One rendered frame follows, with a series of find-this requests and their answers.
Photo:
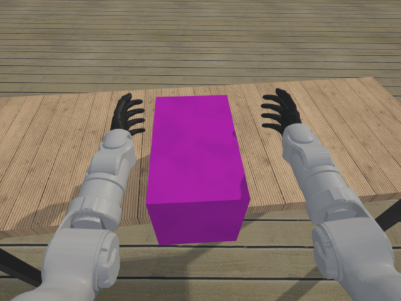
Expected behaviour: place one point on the right robot upper arm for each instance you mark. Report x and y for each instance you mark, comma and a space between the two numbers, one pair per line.
355, 253

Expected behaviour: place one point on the robot right forearm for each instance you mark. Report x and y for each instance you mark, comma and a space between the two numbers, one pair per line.
327, 196

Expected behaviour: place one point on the robot left forearm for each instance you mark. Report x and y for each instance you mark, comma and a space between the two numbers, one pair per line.
98, 203

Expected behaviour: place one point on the left robot hand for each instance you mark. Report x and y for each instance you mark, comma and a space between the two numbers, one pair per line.
121, 115

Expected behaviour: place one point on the carton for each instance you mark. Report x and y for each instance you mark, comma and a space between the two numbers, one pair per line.
197, 190

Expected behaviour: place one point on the left robot upper arm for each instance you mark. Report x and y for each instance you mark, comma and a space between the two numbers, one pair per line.
79, 263

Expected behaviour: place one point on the right robot hand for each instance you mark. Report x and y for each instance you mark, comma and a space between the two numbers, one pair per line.
287, 110

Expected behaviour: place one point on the table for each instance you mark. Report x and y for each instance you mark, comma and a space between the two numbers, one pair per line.
47, 143

